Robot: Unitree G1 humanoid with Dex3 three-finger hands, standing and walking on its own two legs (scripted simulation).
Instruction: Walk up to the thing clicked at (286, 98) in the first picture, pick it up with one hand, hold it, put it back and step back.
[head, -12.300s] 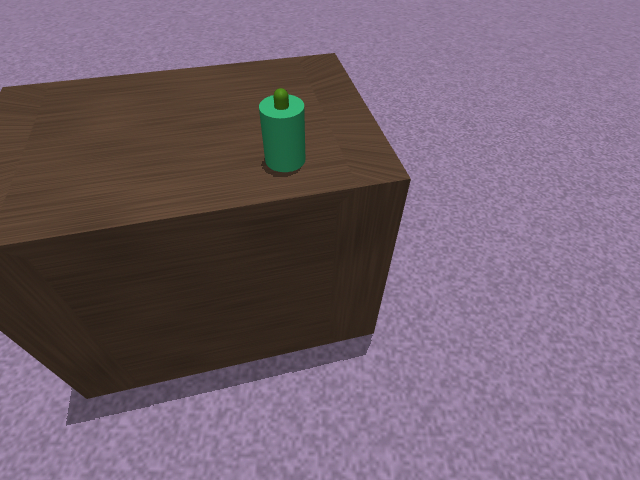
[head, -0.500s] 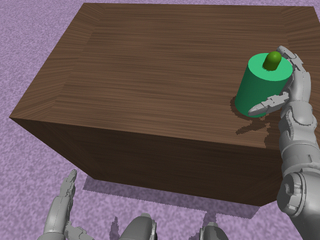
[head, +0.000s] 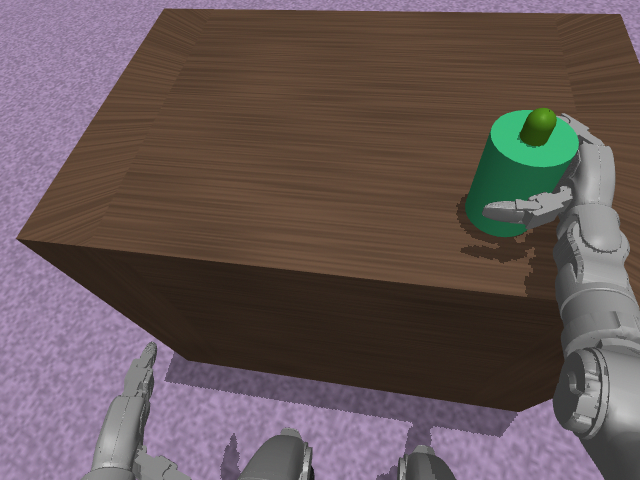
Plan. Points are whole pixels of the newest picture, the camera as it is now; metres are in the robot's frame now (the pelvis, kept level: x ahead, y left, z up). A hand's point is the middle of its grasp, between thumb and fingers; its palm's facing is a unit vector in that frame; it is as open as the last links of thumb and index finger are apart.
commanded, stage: settle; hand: right
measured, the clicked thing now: (519, 167) +0.49 -0.17 +0.08
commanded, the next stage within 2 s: lift in 0.88 s
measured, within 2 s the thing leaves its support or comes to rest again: leaves its support in 0.50 s
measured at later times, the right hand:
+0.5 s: hand (523, 169) +0.49 -0.17 +0.08, palm faces +0.08 +1.00 -0.03, open 11.9 cm
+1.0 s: hand (530, 146) +0.49 -0.17 +0.11, palm faces +0.09 +1.00 -0.03, open 12.0 cm
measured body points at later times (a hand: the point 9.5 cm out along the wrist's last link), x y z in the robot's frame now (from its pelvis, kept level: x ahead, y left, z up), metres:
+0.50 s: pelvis +0.01 +0.00 +0.01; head +0.10 -0.02 +0.45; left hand +0.15 +0.26 -0.02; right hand +0.48 -0.23 +0.08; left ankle +0.03 +0.14 -0.67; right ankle +0.02 -0.12 -0.67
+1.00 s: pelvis +0.02 +0.00 +0.03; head +0.09 -0.01 +0.47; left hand +0.17 +0.27 -0.01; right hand +0.48 -0.22 +0.12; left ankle +0.03 +0.14 -0.67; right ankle +0.02 -0.12 -0.67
